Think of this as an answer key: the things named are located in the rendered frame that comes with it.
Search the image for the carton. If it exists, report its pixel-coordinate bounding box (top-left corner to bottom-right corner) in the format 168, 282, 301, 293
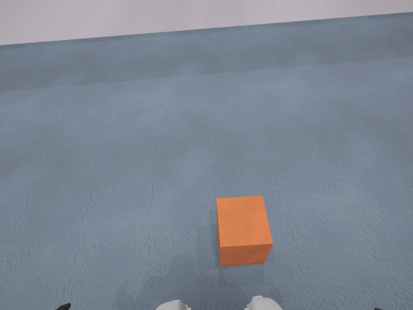
216, 196, 273, 267

